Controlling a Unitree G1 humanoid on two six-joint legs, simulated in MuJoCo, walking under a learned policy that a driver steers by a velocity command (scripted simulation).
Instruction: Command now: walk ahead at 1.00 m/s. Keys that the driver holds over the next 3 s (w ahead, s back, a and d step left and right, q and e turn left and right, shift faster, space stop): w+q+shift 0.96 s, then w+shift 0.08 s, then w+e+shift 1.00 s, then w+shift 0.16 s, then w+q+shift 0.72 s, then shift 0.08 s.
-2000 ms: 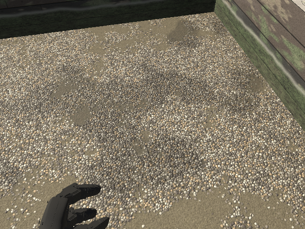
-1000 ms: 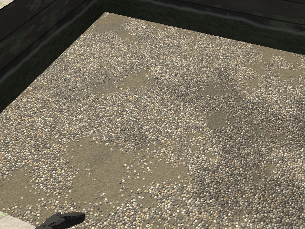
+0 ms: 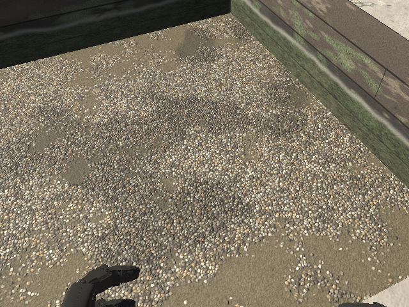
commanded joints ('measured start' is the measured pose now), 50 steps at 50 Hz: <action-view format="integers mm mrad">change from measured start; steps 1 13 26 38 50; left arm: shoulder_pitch -158 -86 -55 138 -61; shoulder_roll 144 75 106 211 80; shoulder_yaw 58 50 100 143 85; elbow -110 -108 -82 -29 -80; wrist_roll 14 39 37 54 17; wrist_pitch -50 -56 -28 -45 13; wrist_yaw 24 37 46 49 -32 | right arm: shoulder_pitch -22 -147 -86 -284 98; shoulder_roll -13 8 -38 -89 -66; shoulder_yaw -4 -16 -35 -57 -33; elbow -69 -105 -74 -145 -12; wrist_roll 6 43 53 39 46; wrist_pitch -30 11 45 30 72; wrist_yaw -10 -10 13 3 -32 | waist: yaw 8 59 -15 163 -116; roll -137 -82 48 -253 340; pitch -175 -70 -71 -117 15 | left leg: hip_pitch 125 69 50 -542 61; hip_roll -24 -76 -102 -113 -79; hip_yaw -5 -118 -230 -142 -123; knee -106 -283 -239 96 -200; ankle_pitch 105 282 663 27 471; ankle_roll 49 101 175 122 258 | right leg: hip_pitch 93 299 292 609 -93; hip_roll -231 -148 -116 -564 -201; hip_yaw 242 -25 -227 133 -330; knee -374 -304 -153 -441 334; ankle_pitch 47 163 76 -260 -416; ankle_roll -62 104 104 -47 135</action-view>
